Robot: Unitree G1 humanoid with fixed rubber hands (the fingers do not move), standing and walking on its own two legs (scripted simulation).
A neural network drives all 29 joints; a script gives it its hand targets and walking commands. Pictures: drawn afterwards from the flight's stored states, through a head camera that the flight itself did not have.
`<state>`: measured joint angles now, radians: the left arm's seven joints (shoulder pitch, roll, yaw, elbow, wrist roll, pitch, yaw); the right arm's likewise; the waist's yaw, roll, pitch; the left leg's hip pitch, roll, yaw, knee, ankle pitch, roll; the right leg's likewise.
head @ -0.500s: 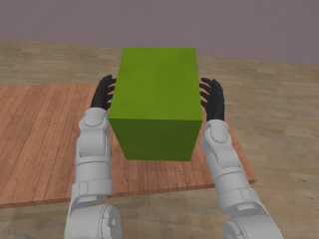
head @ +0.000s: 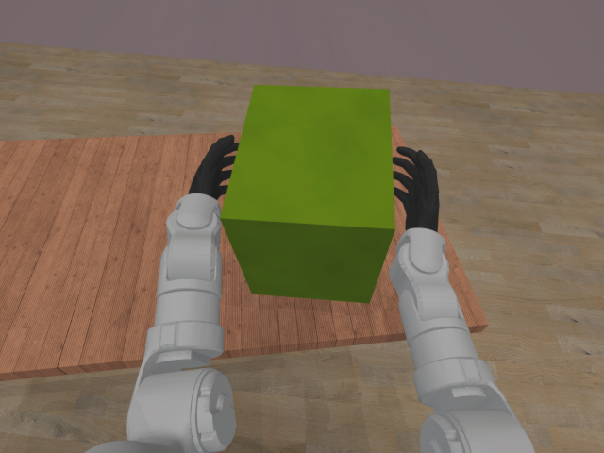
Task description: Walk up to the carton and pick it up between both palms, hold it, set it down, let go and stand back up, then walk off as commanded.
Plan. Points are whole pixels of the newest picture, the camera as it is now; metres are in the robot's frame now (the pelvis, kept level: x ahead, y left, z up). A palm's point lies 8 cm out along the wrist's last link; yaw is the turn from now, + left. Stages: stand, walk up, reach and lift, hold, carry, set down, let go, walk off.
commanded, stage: set down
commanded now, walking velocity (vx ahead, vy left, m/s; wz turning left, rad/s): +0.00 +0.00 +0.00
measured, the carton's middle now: (315, 200) +0.42 -0.02 +0.09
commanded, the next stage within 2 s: none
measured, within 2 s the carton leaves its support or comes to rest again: rests again in 1.42 s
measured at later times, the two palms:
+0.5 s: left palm (212, 205) +0.40 +0.13 +0.10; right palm (412, 233) +0.35 -0.14 +0.10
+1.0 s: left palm (215, 210) +0.41 +0.12 +0.08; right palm (407, 244) +0.34 -0.14 +0.07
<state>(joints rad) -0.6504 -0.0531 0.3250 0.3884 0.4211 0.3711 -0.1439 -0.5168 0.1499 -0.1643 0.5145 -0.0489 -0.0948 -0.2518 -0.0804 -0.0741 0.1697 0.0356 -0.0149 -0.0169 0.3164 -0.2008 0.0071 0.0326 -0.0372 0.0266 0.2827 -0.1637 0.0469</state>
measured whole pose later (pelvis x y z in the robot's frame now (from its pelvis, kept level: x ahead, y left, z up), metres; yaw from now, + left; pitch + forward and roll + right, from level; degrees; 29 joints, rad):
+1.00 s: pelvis +0.01 +0.00 +0.00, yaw +0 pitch -8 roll +0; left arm -0.71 -0.02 0.40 0.72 0.45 0.19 -0.17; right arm -0.49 0.22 -0.29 0.70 -0.19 -0.22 -0.29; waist -0.08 -0.07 0.17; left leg 0.03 -0.01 -0.02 0.32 -0.21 0.01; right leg 0.03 -0.04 0.03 0.27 -0.17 0.05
